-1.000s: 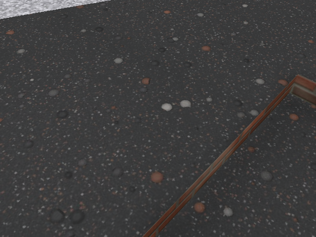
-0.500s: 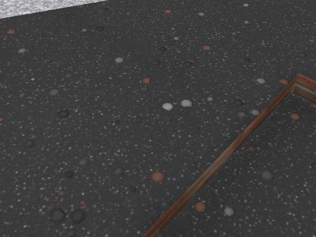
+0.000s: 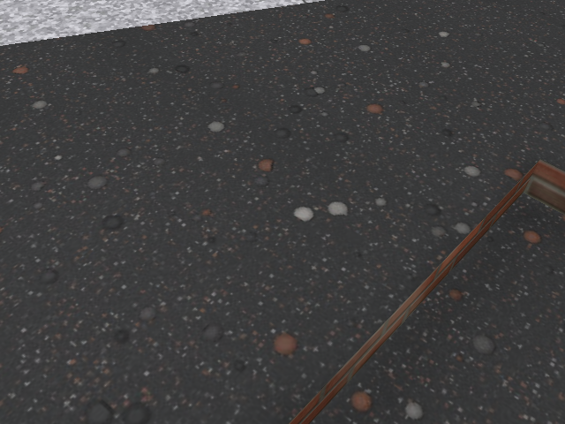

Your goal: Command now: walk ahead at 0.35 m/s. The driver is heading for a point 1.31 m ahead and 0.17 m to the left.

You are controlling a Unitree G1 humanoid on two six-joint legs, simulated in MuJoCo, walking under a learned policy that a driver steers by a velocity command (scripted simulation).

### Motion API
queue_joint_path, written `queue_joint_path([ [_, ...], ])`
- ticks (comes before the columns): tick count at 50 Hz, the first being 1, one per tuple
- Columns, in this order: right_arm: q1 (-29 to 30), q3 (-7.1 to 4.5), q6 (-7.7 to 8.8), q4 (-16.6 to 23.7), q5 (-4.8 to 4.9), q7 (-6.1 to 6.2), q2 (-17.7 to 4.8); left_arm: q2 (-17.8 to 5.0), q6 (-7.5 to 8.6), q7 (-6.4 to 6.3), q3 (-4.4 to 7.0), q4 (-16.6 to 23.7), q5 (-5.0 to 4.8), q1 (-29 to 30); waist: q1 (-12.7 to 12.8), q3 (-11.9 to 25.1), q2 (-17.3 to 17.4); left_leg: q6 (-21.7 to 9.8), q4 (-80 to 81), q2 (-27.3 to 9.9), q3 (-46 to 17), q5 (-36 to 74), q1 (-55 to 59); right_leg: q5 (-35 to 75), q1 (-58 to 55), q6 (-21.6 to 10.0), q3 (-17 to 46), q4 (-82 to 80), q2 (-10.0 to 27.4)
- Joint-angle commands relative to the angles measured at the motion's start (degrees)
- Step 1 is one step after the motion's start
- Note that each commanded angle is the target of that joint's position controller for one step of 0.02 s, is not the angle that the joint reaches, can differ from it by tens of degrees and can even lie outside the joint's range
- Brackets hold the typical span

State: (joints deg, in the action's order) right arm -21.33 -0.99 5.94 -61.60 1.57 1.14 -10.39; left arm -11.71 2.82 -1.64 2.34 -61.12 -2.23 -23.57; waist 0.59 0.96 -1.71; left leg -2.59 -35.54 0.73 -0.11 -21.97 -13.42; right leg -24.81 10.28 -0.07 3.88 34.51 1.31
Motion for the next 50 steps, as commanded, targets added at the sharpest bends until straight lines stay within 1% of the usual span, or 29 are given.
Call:
queue_joint_path([
  [1, -21.58, -4.16, 1.46, -3.47, 0.25, -0.97, -14.17, -3.37, 3.07, -0.18, 0.36, 8.11, 0.48, 11.1, -9.8, -6.85, 19.59, -10.93, 19.59, -14.49, -27.31, 9.32, 21.65, 5.39, 29.72, -0.98, -6.6, 18.83, -5.7],
  [2, -22.88, -3.53, 1.77, -3.27, -0.99, -1.19, -12.31, -4.09, 4.27, 0.17, 0.37, 8.53, 0.33, 10.9, -9.01, -5.17, 19.09, -14.23, 22.79, -22.24, -39.21, 14.41, 24.53, -6.82, 37.42, -1.76, -1.23, 31.59, -4.31],
  [3, -18.5, -2.6, 2.02, -2.03, -1.45, -1.11, -9.25, -4.44, 4.79, 0.85, 0.5, 8.63, -0.41, 10.7, -6.07, -7.09, 12.02, -13.6, 21.47, -22.35, -35.72, 15.5, 23.73, -5.07, 40.48, -3.47, 1.31, 38.54, -0.79],
  [5, -13.51, -1.71, 1.34, -0.43, -1.05, -1.29, -7.11, -4.67, 5.34, 1.62, 0.88, 9.72, -0.43, 13.1, -4.28, -8.43, 5.59, -11.3, 22.95, -19.76, -25.33, 19.86, 23.15, 2.39, 44.82, -5.18, -0.41, 38.85, 3.09],
  [7, -12.77, -0.78, -0.01, -0.24, -1.16, -1.01, -4.65, -4.05, 5.02, 2.22, 1.26, 10.63, 0.44, 14.77, -3.64, -7.88, 5.98, -8.05, 25.58, -15.89, -16.82, 23.74, 20.93, 7.29, 41.08, -4.53, -2.54, 31.9, 4.8],
  [10, -10.21, -0.95, -1.11, 1.69, -1.33, 0.39, -6.67, -0.42, 4.12, 3.13, 0.0, 12.69, 0.89, 19.14, -3.17, -8.69, 6.68, -6.41, 27.57, -11.93, -8.16, 25.14, 12.06, 15.58, 32.32, -2.09, -5.71, 16.02, 3.32],
  [12, -9.21, -1.66, -0.8, 2.93, -1.45, 0.81, -9.65, -0.32, 3.62, 3.28, -0.47, 15.08, 0.97, 23.88, -3.37, -8.89, 7.22, -6.2, 29.43, -11.31, -6.03, 25.85, 4.96, 20.78, 22.63, -1.06, -7.31, 5.82, 1.06],
  [16, -7.63, -3.01, -0.23, 3.9, -0.33, 0.75, -11.45, -5.37, 2.9, 2.99, 0.94, 16.83, 0.2, 24.09, -0.5, -6.71, 9.7, -5.09, 25.29, -14.44, -5.41, 41.42, 10.65, 23.28, 16.42, -3.43, -6.17, -0.76, -0.62],
  [19, -7.06, -3.0, -1.27, 4.44, -0.75, 0.86, -10.47, -9.79, 2.88, 2.55, 3.76, 11.71, 0.61, 6.91, 8.06, 4.58, 9.46, -1.95, 2.54, -10.61, -1.4, 56.41, 10.01, 24.03, -5.36, -6.96, -7.6, -3.7, -3.17],
  [20, -8.79, -1.99, -1.47, 5.51, -1.96, 0.73, -7.78, -14.29, 2.45, 2.14, 4.93, 9.36, 1.09, -2.55, 9.73, 12.22, 0.41, -0.05, -15.83, -6.55, 0.45, 34.67, -3.37, 24.21, -22.53, -10.17, 7.24, -3.45, 8.61],
  [21, -17.47, 0.54, -0.69, 4.99, -1.31, 0.0, 2.44, -17.54, 2.4, 3.02, 5.03, 7.85, 2.2, -5.83, 4.5, 20.37, -17.8, 2.8, -37.53, 3.83, -2.26, -11.26, -19.89, 14.8, -34.23, -19.88, 34.24, -13.8, 21.45],
  [22, -15.15, -0.82, 0.41, 4.0, 0.53, -0.5, -2.92, -11.88, 2.6, 3.34, 3.77, 7.6, 2.08, -2.99, 5.66, 16.13, -10.87, 1.25, -47.44, 1.22, -8.26, -10.92, -25.82, 2.18, -28.39, -18.1, 38.06, -19.07, 19.64],
  [23, -7.19, -1.8, 0.88, 6.74, 1.9, -0.7, -6.55, -9.08, 2.93, 3.41, 2.92, 8.35, 1.37, 2.74, 4.85, 6.26, -6.13, -0.16, -49.95, -1.71, -6.06, -6.22, -30.55, -1.15, -19.2, -15.26, 28.66, -19.88, 18.42],
  [24, -2.3, -2.13, 0.96, 8.4, 1.68, -0.21, -7.41, -7.87, 3.32, 3.47, 2.26, 9.51, 1.3, 9.04, 2.82, 2.22, -0.5, -0.77, -47.93, -4.96, -5.03, 0.08, -28.44, 2.51, -9.69, -13.65, 21.96, -22.0, 16.8],
  [26, -2.84, -2.94, -0.46, 8.36, 0.86, 0.68, -5.94, -5.09, 4.22, 3.7, 1.33, 9.02, 2.66, 13.84, -1.39, -0.39, -1.77, -1.42, -44.89, -8.08, -5.96, 5.12, -22.13, 8.3, 1.13, -11.77, 12.9, -25.6, 13.53],
  [28, -6.02, -3.14, -2.37, 6.65, 1.28, 1.03, -3.33, -3.51, 4.28, 3.71, 1.04, 5.88, 3.12, 10.17, -1.85, -1.72, -4.14, -1.62, -52.98, -6.63, -4.3, 3.04, -22.44, 12.03, 3.89, -12.65, 7.42, -27.23, 12.74],
  [29, -6.39, -2.39, -3.92, 5.93, 1.95, 1.28, 0.29, -2.4, 3.13, 4.2, 0.51, 2.65, 3.93, 4.32, -0.58, -2.71, -7.27, -1.78, -77.54, -3.73, -0.98, -4.67, -33.24, 9.91, 1.47, -14.51, 9.7, -25.34, 15.6],
  [30, -3.27, -1.98, -4.79, 8.49, 2.55, 1.41, 0.94, -0.9, 2.51, 4.21, -0.32, 1.63, 3.01, 3.32, -1.22, -4.82, -5.13, -2.99, -87.08, -4.31, -4.14, -6.47, -44.15, 1.37, 0.63, -13.99, 10.34, -25.2, 17.22],
  [32, 4.72, -0.33, -5.43, 13.56, 1.75, 1.24, 2.96, 0.93, 1.83, 3.83, -1.87, -0.46, 2.47, 1.31, -1.69, -9.22, -3.31, -4.27, -96.05, -3.79, -6.69, -3.64, -59.72, -1.18, -0.44, -10.99, 8.6, -24.36, 18.04],
  [34, 8.11, 1.39, -4.81, 16.44, 0.8, 0.07, 4.46, 2.58, 0.6, 3.4, -3.41, -1.71, 3.98, -0.83, -2.3, -8.46, 0.75, -4.77, -100.68, -3.0, -7.93, 2.81, -67.08, 6.28, -0.72, -7.85, 3.89, -20.56, 16.97],
  [38, 16.29, 3.2, -3.25, 23.62, -0.99, -1.03, 2.57, -1.95, -0.32, 1.34, -3.97, 1.07, 5.31, 2.24, -2.86, -6.08, 1.89, 0.08, -75.54, -3.23, -1.85, 14.92, -56.38, 11.61, 12.21, -6.21, -8.18, -23.8, 10.3],
  [40, 20.37, 3.62, -3.12, 26.88, -1.17, -0.66, 2.36, -6.73, 0.5, -0.86, -2.73, 0.58, 3.66, -1.75, -2.02, -3.79, -0.66, 1.49, -68.65, -6.53, 1.4, 10.14, -55.76, 18.27, 3.94, -8.47, -7.33, -29.81, 13.54],
  [42, 23.03, 3.89, -3.13, 27.28, -0.73, -1.2, 2.87, -6.62, 0.19, -1.66, -2.19, -0.75, 1.7, -5.95, -0.07, -4.78, -0.49, -0.45, -60.15, -8.08, 6.28, 4.82, -55.61, 31.51, -5.96, -7.77, -11.05, -29.86, 13.92],
  [44, 25.15, 4.45, -2.31, 28.69, -0.42, -2.56, 4.34, -8.01, -0.69, -2.05, -2.05, 0.83, 1.59, -5.03, -1.35, -2.93, -1.06, -4.26, -46.67, -5.2, 12.09, -0.81, -44.16, 65.41, -8.24, -6.43, -15.82, -24.84, 14.29],
  [46, 23.67, 2.81, -2.19, 28.79, -0.08, -3.73, 1.98, -11.33, -1.46, -1.98, -1.46, 2.56, 2.81, -5.52, -3.8, 2.41, -10.65, -7.04, -38.83, 1.74, 17.05, -9.63, -31.84, 109.49, -13.43, -8.74, -15.02, -14.85, 17.62],
  [47, 10.5, 2.27, -4.76, 22.99, -2.22, -2.57, 0.89, -11.83, -0.13, -1.21, -0.11, 3.8, 4.13, -5.27, -6.37, 8.12, -10.8, -9.97, -32.02, 8.5, 14.36, -22.17, -24.6, 110.28, -17.95, -9.25, -18.57, -0.7, 16.29],
  [48, 2.16, 0.89, -5.17, 21.52, -3.29, -2.68, -2.9, -11.98, 1.06, -0.38, 0.26, 6.29, 3.12, -3.66, -10.53, 13.46, -10.2, -13.36, -26.12, 5.88, 1.73, -15.82, -8.58, 100.84, -7.76, -8.13, -17.68, 14.56, 16.23],
  [49, -2.78, -2.13, -5.79, 19.93, -2.24, -1.69, -11.3, -9.44, 2.46, 1.98, 0.33, 13.3, 1.97, 2.74, -12.31, 15.63, 7.17, -19.48, -4.58, -7.46, -33.15, -24.33, 3.33, 55.39, 15.91, -3.1, -16.96, 39.44, 4.48],
  [50, -0.88, -4.44, -6.79, 18.54, -1.45, -1.0, -16.14, -9.13, 3.57, 4.28, 1.2, 15.71, 4.35, 9.28, -10.8, 15.53, 10.91, -18.57, 17.06, -11.44, -58.93, -24.03, 7.4, 16.71, 28.78, -2.51, -3.69, 54.23, -3.13],
])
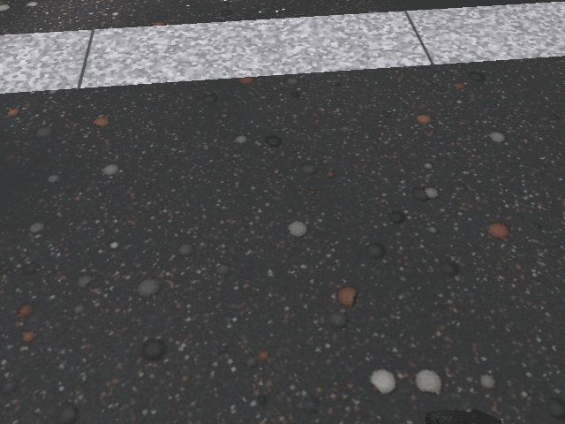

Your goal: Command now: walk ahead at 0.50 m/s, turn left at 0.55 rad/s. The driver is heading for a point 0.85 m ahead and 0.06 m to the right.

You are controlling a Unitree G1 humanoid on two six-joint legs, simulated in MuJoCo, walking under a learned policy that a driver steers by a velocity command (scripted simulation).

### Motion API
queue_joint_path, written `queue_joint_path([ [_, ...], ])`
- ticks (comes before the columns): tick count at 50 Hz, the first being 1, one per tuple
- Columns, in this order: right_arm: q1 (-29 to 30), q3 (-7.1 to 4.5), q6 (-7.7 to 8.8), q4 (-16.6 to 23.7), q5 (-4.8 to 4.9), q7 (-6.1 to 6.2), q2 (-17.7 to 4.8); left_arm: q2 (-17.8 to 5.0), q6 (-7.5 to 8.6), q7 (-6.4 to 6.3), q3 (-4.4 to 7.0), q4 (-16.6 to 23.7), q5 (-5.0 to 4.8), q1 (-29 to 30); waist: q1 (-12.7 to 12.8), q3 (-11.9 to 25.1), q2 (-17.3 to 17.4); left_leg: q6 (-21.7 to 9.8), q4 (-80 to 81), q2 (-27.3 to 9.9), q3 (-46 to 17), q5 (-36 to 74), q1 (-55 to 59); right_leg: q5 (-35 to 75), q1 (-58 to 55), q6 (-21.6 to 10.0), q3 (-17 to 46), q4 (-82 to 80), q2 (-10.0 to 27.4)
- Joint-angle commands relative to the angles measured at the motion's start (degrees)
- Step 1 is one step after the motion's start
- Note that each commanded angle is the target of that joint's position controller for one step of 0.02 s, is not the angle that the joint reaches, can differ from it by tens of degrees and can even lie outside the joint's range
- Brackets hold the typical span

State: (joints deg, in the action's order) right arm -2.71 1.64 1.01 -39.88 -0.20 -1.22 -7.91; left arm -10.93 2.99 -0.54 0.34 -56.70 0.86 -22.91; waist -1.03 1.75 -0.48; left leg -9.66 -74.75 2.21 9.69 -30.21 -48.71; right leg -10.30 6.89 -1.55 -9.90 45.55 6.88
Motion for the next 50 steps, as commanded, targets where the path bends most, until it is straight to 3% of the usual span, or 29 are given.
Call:
queue_joint_path([
  [1, -14.9, -7.16, -1.57, -3.27, -0.56, 1.67, -18.76, -5.49, 3.72, 4.07, 2.16, 14.08, 2.01, 6.29, -3.51, 9.47, 7.12, -9.02, 56.4, -15.46, -65.87, -18.3, 39.9, 2.06, 39.7, -1.96, 15.42, 49.26, -6.17],
  [2, -26.29, -4.27, 2.74, -9.15, -4.54, -0.92, -10.69, -3.16, 3.76, 5.08, 1.59, 9.18, 2.88, 5.23, -8.06, -7.29, 1.7, -3.18, 47.27, -11.71, -51.08, -19.66, 24.41, 11.81, 46.64, -4.0, 26.91, 52.45, -7.23],
  [3, -24.8, -4.37, 4.58, -12.68, -3.93, -1.64, -8.55, -1.64, 3.84, 4.6, 0.62, 10.88, 4.34, 5.72, -4.22, -6.88, 2.96, -4.74, 45.18, -9.88, -43.46, -10.13, 21.33, 10.03, 47.0, -5.81, 23.66, 56.47, -6.95],
  [4, -17.64, -3.97, 5.44, -13.07, -3.8, -2.2, -7.34, 0.85, 3.24, 4.13, -0.5, 13.67, 3.98, 6.45, 0.44, -4.55, 1.39, -4.73, 44.52, -8.84, -39.25, -6.35, 19.35, 8.84, 49.45, -7.67, 23.57, 60.72, -7.84],
  [6, -10.45, -2.07, 5.71, -13.86, -4.19, -3.23, -3.92, -0.42, 2.08, 3.65, -1.19, 14.16, 2.94, 6.84, 5.23, -1.96, -0.76, -1.3, 46.96, -7.55, -33.02, -1.77, 16.46, 10.36, 53.38, -10.03, 22.83, 60.28, -6.7],
  [8, -8.7, -1.85, 6.4, -14.21, -5.53, -3.65, -5.32, -5.51, 2.07, 2.88, -0.51, 14.74, 2.33, 9.53, 6.64, 1.51, -0.07, 2.13, 49.48, -4.54, -25.31, 2.54, 14.71, 13.26, 50.25, -8.71, 18.21, 51.77, -5.7],
  [10, -10.52, -2.71, 6.59, -12.63, -5.63, -3.22, -8.85, -7.92, 3.01, 3.28, 0.57, 16.64, 0.85, 15.99, 4.03, 2.54, 3.02, 3.62, 53.14, -3.01, -18.62, 12.11, 13.17, 11.9, 42.39, -5.33, 12.46, 43.39, -5.13],
  [14, -27.19, -2.52, 8.27, -15.31, -4.44, -0.86, -9.58, -7.03, 4.76, 3.6, 0.6, 17.7, 1.05, 24.25, -2.51, 0.87, 4.3, 5.01, 51.12, -8.56, -20.9, 43.22, 46.35, 8.5, 59.37, -0.71, 13.1, 27.78, -4.82],
  [19, -26.61, -2.76, 7.03, -14.01, -3.25, -2.16, -11.46, -4.19, 2.03, 6.1, 0.49, 20.07, 1.61, 31.1, -1.55, -3.95, 4.81, 2.67, 62.17, -10.96, -13.82, 50.13, 44.55, 22.07, 41.07, -2.18, 7.49, -1.77, -5.54],
  [22, -28.75, -3.47, 7.48, -15.42, -3.7, -2.27, -15.26, -8.54, 1.54, 5.59, 2.33, 20.01, 0.12, 29.48, 0.69, -4.18, 5.39, 7.48, 60.06, -11.3, -9.7, 69.61, 51.56, 17.38, 31.14, -2.79, 5.18, -9.9, -10.39],
  [24, -26.76, -4.53, 6.87, -14.96, -4.27, -2.48, -18.93, -10.88, 1.91, 4.22, 3.24, 16.75, -0.54, 20.12, 4.27, -2.63, 6.57, 11.22, 52.51, -12.94, -8.32, 87.68, 54.18, 11.91, 22.53, -2.58, 4.41, -10.1, -12.84],
  [25, -23.64, -5.21, 6.29, -13.75, -4.3, -2.68, -20.83, -12.76, 2.45, 3.04, 4.01, 13.6, -1.37, 10.42, 7.71, -0.81, 5.31, 14.21, 44.55, -12.85, -6.82, 93.77, 51.64, 14.56, 12.2, -3.34, 4.68, -12.44, -13.87],
  [26, -20.37, -4.58, 6.1, -11.59, -5.5, -2.98, -19.13, -13.17, 2.88, 1.74, 4.39, 8.47, -1.36, -5.78, 12.51, 7.45, 1.14, 16.71, 28.57, -12.05, -7.82, 87.0, 39.92, 16.0, -10.53, -6.43, 9.7, -7.52, -11.68],
  [27, -27.79, -2.6, 6.02, -11.32, -6.47, -3.21, -11.57, -14.16, 2.8, 1.91, 5.1, 5.16, 0.51, -14.04, 10.51, 19.23, -12.39, 20.19, -0.46, -3.32, -9.24, 37.72, 22.66, 34.03, -36.7, -18.42, 20.68, -0.85, -4.32],
  [28, -27.91, -1.1, 6.48, -8.39, -4.82, -4.8, -7.74, -13.56, 3.06, 2.43, 4.83, 2.63, 1.33, -23.43, 13.34, 28.16, -12.09, 22.2, -16.41, 6.37, -16.48, -5.24, 0.76, 19.77, -52.91, -29.26, 49.88, -12.02, 8.07],
  [29, -12.16, -2.52, 6.91, -3.4, -2.12, -4.41, -11.89, -14.41, 4.17, 1.87, 5.82, 2.93, 2.79, -18.03, 16.23, 7.46, -3.65, 17.9, -20.28, 2.91, -21.37, -0.12, -13.04, 6.15, -38.04, -22.12, 51.67, -20.97, 8.55],
  [30, -4.5, -2.47, 9.6, 1.99, 4.3, -1.18, -11.28, -12.56, 2.99, 1.22, 4.68, 9.35, -1.95, 1.8, 6.77, 2.0, -4.48, 11.31, -15.22, 0.53, -18.83, 6.28, -4.76, 2.22, -15.67, -20.82, 50.84, -29.42, 9.03],
  [31, -4.89, -2.15, 10.11, 2.44, 2.28, 0.26, -12.1, -9.63, 3.15, 1.39, 3.37, 11.93, -1.86, 7.99, 2.21, -2.53, 3.54, 9.1, -13.16, -1.7, -17.13, 8.78, -0.35, 3.1, -2.13, -19.62, 47.84, -32.42, 7.34],
  [33, -12.31, -2.81, 8.78, 1.71, 0.04, 1.38, -12.67, -9.61, 3.15, 1.77, 3.0, 15.06, -0.82, 12.67, -3.56, -1.63, 4.75, 8.12, -6.06, -5.75, -17.4, 12.21, 7.59, 0.98, 11.86, -18.12, 41.12, -34.86, 2.16],
  [35, -12.59, -2.94, 7.46, 2.69, -1.0, 2.15, -12.46, -10.92, 3.19, 1.83, 3.26, 16.11, -0.8, 13.66, -4.64, -3.23, 3.86, 9.37, 5.13, -7.44, -14.25, 17.24, 13.01, 9.32, 22.84, -16.39, 32.06, -35.64, -2.36],
  [37, -7.61, -2.56, 7.12, 5.27, -2.09, 2.85, -10.96, -11.85, 3.21, 0.81, 3.54, 15.31, -1.52, 9.15, -2.5, -2.11, 2.35, 11.1, 19.65, -6.0, -10.88, 28.39, 20.74, 18.33, 28.12, -14.35, 24.51, -33.91, -6.41],
  [39, -0.33, -1.94, 6.67, 7.54, -1.42, 3.07, -8.73, -12.01, 2.61, 0.24, 3.89, 13.4, -2.86, 2.06, 1.83, -0.43, -0.39, 12.36, 32.33, -3.0, -10.36, 37.82, 26.18, 13.18, 26.36, -12.07, 23.67, -32.1, -8.06],
  [41, 3.37, -2.21, 6.08, 9.17, 0.29, 3.14, -9.3, -12.36, 1.68, -0.13, 4.21, 12.94, -3.47, -0.9, 3.99, 0.16, -3.33, 13.8, 39.88, -1.12, -11.63, 38.08, 25.4, 6.83, 19.3, -11.16, 27.79, -30.17, -6.74],
  [44, 4.56, -4.04, 6.64, 9.61, 1.17, 2.57, -12.79, -11.06, 0.2, -0.53, 4.36, 13.72, -3.34, -1.71, 4.05, 0.84, -5.08, 12.91, 47.81, -0.79, -14.69, 31.97, 23.1, 3.21, 6.34, -9.88, 35.02, -22.79, -3.72],
  [46, -0.89, -5.47, 7.5, 8.0, 0.83, 2.28, -14.38, -9.69, -0.59, -0.75, 4.34, 15.02, -2.59, -0.13, 1.23, 3.2, -6.35, 9.62, 52.11, -1.12, -14.24, 28.24, 29.81, 8.41, 3.01, -7.94, 35.59, -15.0, -4.9],
  [47, -7.91, -6.14, 7.91, 7.28, -0.66, 2.43, -16.18, -7.37, -0.38, -0.5, 3.6, 16.4, -1.86, 1.62, -2.28, 8.93, -5.97, 5.71, 49.33, -7.18, -17.31, 32.41, 41.46, 11.13, 6.54, -5.68, 31.75, -3.86, -7.01],
  [48, -15.81, -6.86, 7.66, 6.76, -1.92, 2.65, -19.62, -3.73, 0.11, -0.49, 2.61, 17.63, -0.61, -2.19, -2.61, 17.1, 3.92, -1.27, 44.71, -19.83, -30.36, 49.59, 60.08, -7.57, 19.18, -2.02, 24.52, 13.13, -12.74],
  [49, -19.65, -7.9, 6.77, 3.67, -0.91, 2.07, -21.29, -5.26, 0.77, -0.27, 2.04, 18.47, -1.91, -8.81, -0.8, 22.36, 23.4, -10.86, 49.04, -30.21, -54.07, 42.92, 70.37, -26.66, 34.84, 0.76, 19.73, 28.66, -14.93],
  [50, -17.1, -6.86, 6.26, 5.78, -0.27, 2.2, -15.7, -10.14, 0.46, -0.4, 3.18, 17.24, -2.23, -6.86, -2.03, 18.36, 13.81, -9.45, 50.61, -28.05, -52.98, 36.9, 66.3, -24.0, 39.57, 2.15, 22.08, 35.57, -10.86],
])
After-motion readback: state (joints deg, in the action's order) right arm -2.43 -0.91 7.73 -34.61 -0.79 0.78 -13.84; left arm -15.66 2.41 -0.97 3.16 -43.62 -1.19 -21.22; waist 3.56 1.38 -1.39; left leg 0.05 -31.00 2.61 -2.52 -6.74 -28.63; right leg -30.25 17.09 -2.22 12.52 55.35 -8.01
